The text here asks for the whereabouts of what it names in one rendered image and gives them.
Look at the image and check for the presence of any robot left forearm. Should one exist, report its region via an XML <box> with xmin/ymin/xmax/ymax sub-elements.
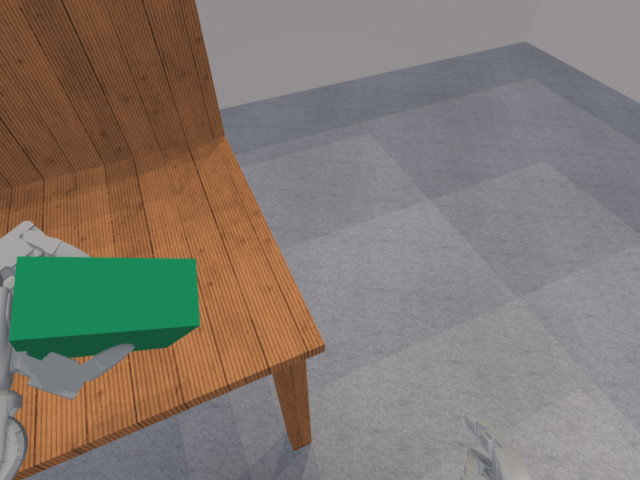
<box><xmin>0</xmin><ymin>390</ymin><xmax>28</xmax><ymax>480</ymax></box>

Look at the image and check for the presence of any table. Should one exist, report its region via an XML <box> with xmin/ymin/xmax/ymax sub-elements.
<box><xmin>0</xmin><ymin>0</ymin><xmax>325</xmax><ymax>480</ymax></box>

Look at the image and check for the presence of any sponge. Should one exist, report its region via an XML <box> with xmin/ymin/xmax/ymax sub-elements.
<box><xmin>9</xmin><ymin>256</ymin><xmax>200</xmax><ymax>360</ymax></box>

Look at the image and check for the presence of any robot left hand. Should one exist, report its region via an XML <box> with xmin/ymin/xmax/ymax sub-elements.
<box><xmin>0</xmin><ymin>221</ymin><xmax>135</xmax><ymax>400</ymax></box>

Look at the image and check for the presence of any robot right hand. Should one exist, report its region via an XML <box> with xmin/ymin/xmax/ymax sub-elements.
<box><xmin>459</xmin><ymin>413</ymin><xmax>533</xmax><ymax>480</ymax></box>

